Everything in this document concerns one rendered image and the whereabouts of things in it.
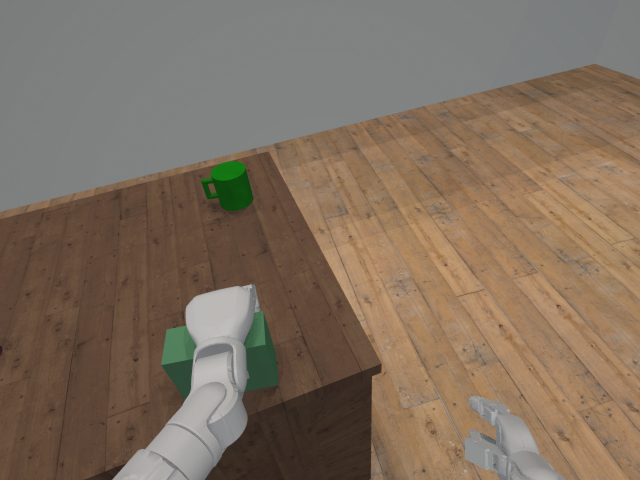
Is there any table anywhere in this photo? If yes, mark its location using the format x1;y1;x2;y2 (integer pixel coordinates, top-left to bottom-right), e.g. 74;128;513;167
0;151;382;480

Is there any left robot forearm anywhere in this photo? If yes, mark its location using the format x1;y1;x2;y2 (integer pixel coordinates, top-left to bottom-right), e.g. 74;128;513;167
112;337;248;480

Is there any robot left hand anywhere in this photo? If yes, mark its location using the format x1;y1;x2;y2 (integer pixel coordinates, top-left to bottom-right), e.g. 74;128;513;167
186;284;260;379

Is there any sponge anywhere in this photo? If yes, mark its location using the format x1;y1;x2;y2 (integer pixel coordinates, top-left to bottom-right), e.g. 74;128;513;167
161;311;279;400

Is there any robot right hand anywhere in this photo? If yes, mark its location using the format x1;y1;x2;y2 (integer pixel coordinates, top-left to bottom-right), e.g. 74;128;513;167
464;396;540;480

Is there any right robot forearm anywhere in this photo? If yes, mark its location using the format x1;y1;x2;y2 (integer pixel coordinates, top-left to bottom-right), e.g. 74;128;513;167
506;451;566;480

